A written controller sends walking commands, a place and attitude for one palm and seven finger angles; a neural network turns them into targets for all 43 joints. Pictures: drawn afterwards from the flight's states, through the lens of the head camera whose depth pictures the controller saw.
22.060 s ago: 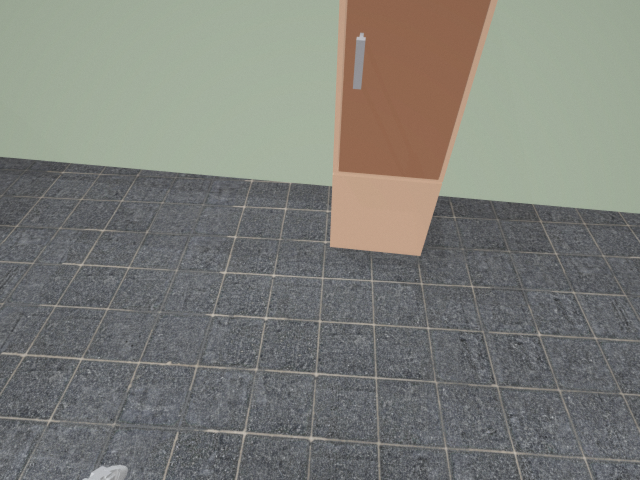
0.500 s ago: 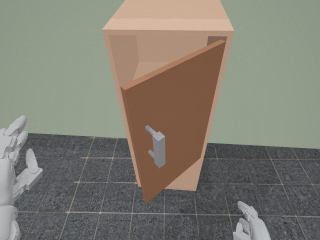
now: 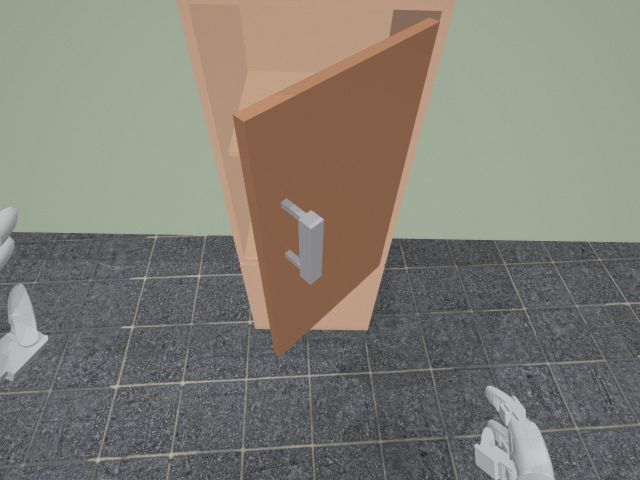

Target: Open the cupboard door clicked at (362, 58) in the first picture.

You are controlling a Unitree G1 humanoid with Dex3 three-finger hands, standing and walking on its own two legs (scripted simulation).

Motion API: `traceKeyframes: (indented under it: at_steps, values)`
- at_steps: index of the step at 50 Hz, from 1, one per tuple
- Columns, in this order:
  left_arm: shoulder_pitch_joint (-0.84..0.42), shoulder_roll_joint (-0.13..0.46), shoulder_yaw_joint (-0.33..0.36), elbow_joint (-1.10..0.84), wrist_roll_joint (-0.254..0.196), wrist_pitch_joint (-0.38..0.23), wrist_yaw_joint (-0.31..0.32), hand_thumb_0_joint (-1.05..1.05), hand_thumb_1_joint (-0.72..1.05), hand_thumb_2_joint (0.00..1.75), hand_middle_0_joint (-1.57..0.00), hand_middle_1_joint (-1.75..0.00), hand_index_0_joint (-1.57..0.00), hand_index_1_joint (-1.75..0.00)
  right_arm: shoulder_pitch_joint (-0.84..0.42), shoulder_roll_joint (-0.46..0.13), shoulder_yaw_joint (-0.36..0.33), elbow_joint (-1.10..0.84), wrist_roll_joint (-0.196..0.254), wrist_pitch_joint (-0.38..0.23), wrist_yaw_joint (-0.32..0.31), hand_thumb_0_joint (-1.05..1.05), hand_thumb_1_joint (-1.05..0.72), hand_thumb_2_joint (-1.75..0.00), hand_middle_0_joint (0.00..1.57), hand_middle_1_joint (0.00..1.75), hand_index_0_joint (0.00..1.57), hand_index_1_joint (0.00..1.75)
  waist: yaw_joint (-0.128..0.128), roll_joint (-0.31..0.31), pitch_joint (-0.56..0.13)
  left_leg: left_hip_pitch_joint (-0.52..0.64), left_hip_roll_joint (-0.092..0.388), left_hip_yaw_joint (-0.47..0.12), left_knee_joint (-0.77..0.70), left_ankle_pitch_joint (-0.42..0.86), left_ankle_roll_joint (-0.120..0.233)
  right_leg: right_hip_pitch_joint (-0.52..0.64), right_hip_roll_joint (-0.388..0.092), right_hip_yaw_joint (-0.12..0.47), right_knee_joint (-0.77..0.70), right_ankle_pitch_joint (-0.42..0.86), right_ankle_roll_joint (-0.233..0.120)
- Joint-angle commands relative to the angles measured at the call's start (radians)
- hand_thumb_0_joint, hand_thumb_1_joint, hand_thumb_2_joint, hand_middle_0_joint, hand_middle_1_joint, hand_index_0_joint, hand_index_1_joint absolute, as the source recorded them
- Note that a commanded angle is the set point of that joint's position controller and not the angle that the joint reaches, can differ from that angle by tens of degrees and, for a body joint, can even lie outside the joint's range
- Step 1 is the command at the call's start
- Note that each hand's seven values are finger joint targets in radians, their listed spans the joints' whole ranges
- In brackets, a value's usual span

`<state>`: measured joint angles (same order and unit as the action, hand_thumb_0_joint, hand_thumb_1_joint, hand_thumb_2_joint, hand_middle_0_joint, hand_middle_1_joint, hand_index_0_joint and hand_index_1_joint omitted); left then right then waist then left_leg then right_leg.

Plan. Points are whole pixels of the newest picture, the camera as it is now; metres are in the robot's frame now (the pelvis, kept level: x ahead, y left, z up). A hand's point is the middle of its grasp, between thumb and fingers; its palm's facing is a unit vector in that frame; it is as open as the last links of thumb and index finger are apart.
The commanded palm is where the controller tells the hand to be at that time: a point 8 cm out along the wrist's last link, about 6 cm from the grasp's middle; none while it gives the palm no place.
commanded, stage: step back with the hand held close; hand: left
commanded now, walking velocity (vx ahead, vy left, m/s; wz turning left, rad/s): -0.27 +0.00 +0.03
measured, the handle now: (300, 241) +0.41 +0.06 +0.05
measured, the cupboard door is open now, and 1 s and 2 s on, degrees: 46 46 46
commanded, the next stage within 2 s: stop stepping back and stand still in 0.94 s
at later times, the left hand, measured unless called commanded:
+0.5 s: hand out of the picture +0.12 +0.27 +0.16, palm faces +0.50 -0.68 -0.53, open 7.4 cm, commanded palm +0.05 +0.30 +0.18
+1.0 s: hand out of the picture +0.04 +0.24 +0.16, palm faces +0.53 -0.71 -0.46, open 7.4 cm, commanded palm -0.02 +0.27 +0.18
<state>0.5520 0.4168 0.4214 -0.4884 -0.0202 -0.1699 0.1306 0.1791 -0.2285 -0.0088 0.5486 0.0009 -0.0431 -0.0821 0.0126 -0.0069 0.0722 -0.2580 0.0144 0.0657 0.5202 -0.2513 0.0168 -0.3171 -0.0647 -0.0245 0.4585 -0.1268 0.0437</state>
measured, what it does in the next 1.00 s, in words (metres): walks backwards: right foot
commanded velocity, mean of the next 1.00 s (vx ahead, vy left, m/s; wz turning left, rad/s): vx -0.36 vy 0.00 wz -0.07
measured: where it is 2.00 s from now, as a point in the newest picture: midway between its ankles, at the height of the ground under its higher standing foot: outside the picture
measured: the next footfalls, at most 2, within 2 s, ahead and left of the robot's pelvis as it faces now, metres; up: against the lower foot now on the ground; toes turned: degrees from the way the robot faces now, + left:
right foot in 0.88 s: -0.08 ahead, -0.13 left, +0.00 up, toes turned +8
left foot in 1.16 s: -0.20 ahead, +0.07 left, +0.00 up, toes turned +6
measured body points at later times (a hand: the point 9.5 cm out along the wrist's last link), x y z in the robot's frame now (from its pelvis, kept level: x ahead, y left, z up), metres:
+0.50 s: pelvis -0.07 -0.01 -0.02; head -0.04 +0.01 +0.42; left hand +0.09 +0.31 +0.19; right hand +0.11 -0.24 -0.10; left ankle +0.02 +0.11 -0.73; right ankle +0.07 -0.14 -0.74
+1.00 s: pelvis -0.14 -0.04 +0.00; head -0.11 -0.04 +0.45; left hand +0.00 +0.27 +0.19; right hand +0.07 -0.24 -0.10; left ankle -0.11 +0.09 -0.67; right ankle -0.12 -0.14 -0.74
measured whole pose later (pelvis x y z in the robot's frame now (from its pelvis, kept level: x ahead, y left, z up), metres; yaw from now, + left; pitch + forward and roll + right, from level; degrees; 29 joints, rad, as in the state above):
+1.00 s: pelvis -0.14 -0.04 +0.00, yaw +5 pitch +1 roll +2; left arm 0.49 0.37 0.40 -0.48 -0.01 -0.23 0.15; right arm 0.14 -0.17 0.00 0.69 -0.02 -0.14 -0.04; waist 0.06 -0.05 0.05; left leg -0.58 -0.01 0.04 1.05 -0.41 -0.06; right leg -0.31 0.02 0.05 0.59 -0.30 -0.04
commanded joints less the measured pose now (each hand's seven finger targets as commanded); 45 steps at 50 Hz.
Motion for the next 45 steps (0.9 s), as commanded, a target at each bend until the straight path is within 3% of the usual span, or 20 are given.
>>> traceKeyframes:
  at_steps: [1, 7, 10, 14, 19, 23, 25, 28, 31, 33, 35, 36, 37, 39, 40, 41, 42, 43, 44, 45]
  values:
    - [-0.03, 0.15, 0.144, -0.22, 0.012, -0.079, 0.039, 0.0, 0.9, 0.9, -0.2, -0.3, -0.2, -0.3, -0.067, -0.13, -0.047, -0.171, 0.001, -0.068, -0.011, 0.0, -0.9, -0.9, 0.2, 0.3, 0.2, 0.3, 0.002, 0.098, -0.137, -0.348, 0.085, -0.087, -0.201, -0.182, 0.039, 0.318, 0.04, 0.021, 0.109, 0.085, -0.018]
    - [-0.09, 0.158, 0.155, -0.236, 0.029, -0.105, 0.046, 0.0, 0.9, 0.9, -0.2, -0.3, -0.2, -0.3, -0.046, -0.131, -0.048, -0.157, -0.001, -0.107, -0.013, 0.0, -0.9, -0.9, 0.2, 0.3, 0.2, 0.3, -0.01, 0.075, -0.1, -0.435, 0.069, -0.091, -0.139, -0.379, 0.049, 0.257, 0.015, 0.081, 0.094, -0.04, -0.028]
    - [-0.102, 0.153, 0.146, -0.222, 0.024, -0.11, 0.049, 0.0, 0.9, 0.9, -0.2, -0.3, -0.2, -0.3, -0.027, -0.123, -0.043, -0.143, -0.001, -0.119, -0.011, 0.0, -0.9, -0.9, 0.2, 0.3, 0.2, 0.3, -0.014, 0.024, -0.092, -0.381, 0.044, -0.084, -0.089, -0.389, 0.032, 0.151, -0.004, 0.104, 0.016, -0.196, -0.038]
    - [-0.105, 0.16, 0.146, -0.238, 0.017, -0.12, 0.054, 0.0, 0.9, 0.9, -0.2, -0.3, -0.2, -0.3, -0.03, -0.122, -0.038, -0.131, -0.005, -0.127, -0.014, 0.0, -0.9, -0.9, 0.2, 0.3, 0.2, 0.3, -0.016, 0.049, -0.086, -0.331, 0.046, -0.106, -0.102, -0.372, 0.025, 0.078, 0.0, 0.091, -0.011, -0.266, -0.039]
    - [-0.053, 0.171, 0.186, -0.25, 0.021, -0.136, 0.054, 0.0, 0.9, 0.9, -0.2, -0.3, -0.2, -0.3, -0.039, -0.126, -0.046, -0.136, 0.0, -0.141, -0.013, 0.0, -0.9, -0.9, 0.2, 0.3, 0.2, 0.3, -0.007, 0.124, -0.151, -0.473, 0.103, -0.162, -0.187, -0.385, 0.059, 0.275, 0.06, 0.057, 0.176, -0.043, -0.021]
    - [-0.055, 0.16, 0.2, -0.227, 0.044, -0.156, 0.045, 0.0, 0.9, 0.9, -0.2, -0.3, -0.2, -0.3, -0.048, -0.133, -0.059, -0.145, -0.003, -0.155, -0.008, 0.0, -0.9, -0.9, 0.2, 0.3, 0.2, 0.3, -0.006, 0.132, -0.104, -0.658, 0.113, -0.157, -0.164, -0.562, 0.088, 0.348, 0.081, 0.118, 0.256, -0.056, -0.025]
    - [-0.066, 0.162, 0.201, -0.23, 0.037, -0.157, 0.041, 0.0, 0.9, 0.9, -0.2, -0.3, -0.2, -0.3, -0.036, -0.128, -0.063, -0.136, -0.004, -0.159, -0.005, 0.0, -0.9, -0.9, 0.2, 0.3, 0.2, 0.3, -0.012, 0.074, -0.093, -0.595, 0.079, -0.13, -0.089, -0.53, 0.07, 0.24, 0.06, 0.167, 0.212, -0.058, -0.043]
    - [-0.116, 0.173, 0.181, -0.261, 0.021, -0.158, 0.039, 0.0, 0.9, 0.9, -0.2, -0.3, -0.2, -0.3, -0.026, -0.113, -0.061, -0.107, -0.008, -0.16, -0.003, 0.0, -0.9, -0.9, 0.2, 0.3, 0.2, 0.3, -0.022, -0.067, -0.109, -0.374, 0.01, -0.08, 0.059, -0.427, 0.024, 0.005, -0.028, 0.274, 0.027, -0.165, -0.078]
    - [-0.139, 0.184, 0.168, -0.276, 0.008, -0.154, 0.047, 0.0, 0.9, 0.9, -0.2, -0.3, -0.2, -0.3, -0.017, -0.11, -0.059, -0.08, -0.008, -0.142, 0.002, 0.0, -0.9, -0.9, 0.2, 0.3, 0.2, 0.3, -0.032, -0.083, -0.141, -0.186, -0.006, -0.08, 0.101, -0.356, 0.006, -0.164, -0.048, 0.243, -0.059, -0.325, -0.076]
    - [-0.115, 0.177, 0.175, -0.273, 0.004, -0.162, 0.053, 0.0, 0.9, 0.9, -0.2, -0.3, -0.2, -0.3, -0.033, -0.114, -0.06, -0.085, -0.01, -0.141, -0.008, 0.0, -0.9, -0.9, 0.2, 0.3, 0.2, 0.3, -0.033, 0.029, -0.134, -0.255, 0.058, -0.158, -0.018, -0.423, 0.037, -0.128, -0.002, 0.187, 0.057, -0.331, -0.054]
    - [-0.095, 0.161, 0.199, -0.293, 0.009, -0.162, 0.054, 0.0, 0.9, 0.9, -0.2, -0.3, -0.2, -0.3, -0.055, -0.124, -0.067, -0.099, -0.015, -0.148, -0.012, 0.0, -0.9, -0.9, 0.2, 0.3, 0.2, 0.3, -0.021, 0.224, -0.174, -0.47, 0.235, -0.317, -0.237, -0.513, 0.108, 0.09, 0.116, 0.055, 0.424, -0.232, -0.011]
    - [-0.105, 0.176, 0.218, -0.323, 0.005, -0.163, 0.054, 0.0, 0.9, 0.9, -0.2, -0.3, -0.2, -0.3, -0.065, -0.106, -0.076, -0.102, -0.018, -0.159, -0.013, 0.0, -0.9, -0.9, 0.2, 0.3, 0.2, 0.3, -0.01, 0.262, -0.226, -0.469, 0.314, -0.36, -0.287, -0.406, 0.14, 0.146, 0.151, 0.026, 0.593, -0.256, -0.001]
    - [-0.103, 0.231, 0.252, -0.338, -0.001, -0.167, 0.057, 0.0, 0.9, 0.9, -0.2, -0.3, -0.2, -0.3, -0.057, -0.095, -0.087, -0.094, -0.017, -0.171, -0.014, 0.0, -0.9, -0.9, 0.2, 0.3, 0.2, 0.3, -0.017, 0.213, -0.245, -0.381, 0.336, -0.351, -0.282, -0.29, 0.143, 0.083, 0.156, 0.047, 0.668, -0.331, -0.008]
    - [0.011, 0.152, 0.202, -0.228, -0.029, -0.156, 0.05, 0.0, 0.9, 0.9, -0.2, -0.3, -0.2, -0.3, -0.065, -0.099, -0.097, -0.079, 0.001, -0.203, 0.009, 0.0, -0.9, -0.9, 0.2, 0.3, 0.2, 0.3, -0.006, 0.234, -0.227, -0.223, 0.322, -0.213, -0.242, -0.216, 0.119, -0.009, 0.134, 0.035, 0.611, -0.402, -0.026]
    - [0.026, 0.144, 0.187, -0.216, -0.034, -0.15, 0.05, 0.0, 0.9, 0.9, -0.2, -0.3, -0.2, -0.3, -0.077, -0.099, -0.093, -0.083, 0.002, -0.204, 0.017, 0.0, -0.9, -0.9, 0.2, 0.3, 0.2, 0.3, -0.007, 0.275, -0.19, -0.251, 0.322, -0.173, -0.248, -0.234, 0.1, 0.023, 0.116, 0.023, 0.529, -0.416, -0.041]
    - [0.005, 0.146, 0.178, -0.228, -0.039, -0.148, 0.052, 0.0, 0.9, 0.9, -0.2, -0.3, -0.2, -0.3, -0.067, -0.088, -0.076, -0.074, -0.01, -0.203, 0.021, 0.0, -0.9, -0.9, 0.2, 0.3, 0.2, 0.3, -0.011, 0.241, -0.156, -0.256, 0.31, -0.178, -0.23, -0.193, 0.092, 0.047, 0.099, 0.024, 0.387, -0.413, -0.053]
    - [-0.042, 0.161, 0.174, -0.236, -0.032, -0.149, 0.048, 0.0, 0.9, 0.9, -0.2, -0.3, -0.2, -0.3, -0.088, -0.09, -0.075, -0.07, -0.017, -0.203, 0.018, 0.0, -0.9, -0.9, 0.2, 0.3, 0.2, 0.3, -0.011, 0.201, -0.093, -0.256, 0.288, -0.147, -0.157, -0.171, 0.067, 0.035, 0.068, 0.061, 0.191, -0.372, -0.063]
    - [-0.083, 0.158, 0.144, -0.23, -0.029, -0.153, 0.036, 0.0, 0.9, 0.9, -0.2, -0.3, -0.2, -0.3, -0.094, -0.084, -0.066, -0.057, -0.014, -0.199, 0.025, 0.0, -0.9, -0.9, 0.2, 0.3, 0.2, 0.3, -0.006, 0.064, -0.058, -0.216, 0.202, -0.096, -0.022, -0.198, 0.013, -0.036, 0.009, 0.168, -0.041, -0.307, -0.098]
    - [-0.123, 0.213, 0.146, -0.229, -0.011, -0.155, 0.032, 0.0, 0.9, 0.9, -0.2, -0.3, -0.2, -0.3, -0.079, -0.06, -0.063, -0.056, -0.009, -0.185, 0.031, 0.0, -0.9, -0.9, 0.2, 0.3, 0.2, 0.3, -0.013, -0.227, -0.077, -0.185, 0.037, 0.003, 0.298, -0.231, -0.064, -0.175, -0.215, 0.563, -0.269, -0.262, -0.183]
    - [-0.179, 0.233, 0.142, -0.178, -0.005, -0.132, 0.048, 0.0, 0.9, 0.9, -0.2, -0.3, -0.2, -0.3, -0.103, -0.069, -0.054, -0.036, -0.011, -0.177, 0.037, 0.0, -0.9, -0.9, 0.2, 0.3, 0.2, 0.3, 0.017, -0.278, -0.083, -0.212, -0.023, -0.039, 0.605, -0.239, -0.078, -0.247, -0.331, 0.644, -0.348, -0.189, -0.224]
